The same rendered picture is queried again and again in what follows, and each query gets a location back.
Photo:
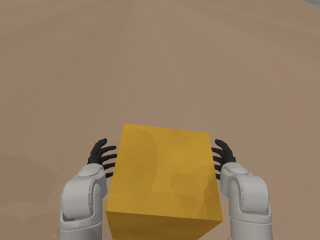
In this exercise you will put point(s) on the left robot forearm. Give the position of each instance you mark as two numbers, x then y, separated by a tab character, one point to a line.
81	209

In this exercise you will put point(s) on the right robot forearm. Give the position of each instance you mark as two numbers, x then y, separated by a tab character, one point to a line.
249	203

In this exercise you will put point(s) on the robot right hand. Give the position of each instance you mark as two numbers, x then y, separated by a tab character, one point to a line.
226	156

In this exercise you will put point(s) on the robot left hand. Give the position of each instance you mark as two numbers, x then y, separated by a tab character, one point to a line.
97	152

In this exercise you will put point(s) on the carton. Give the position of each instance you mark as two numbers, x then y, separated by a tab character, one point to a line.
164	185

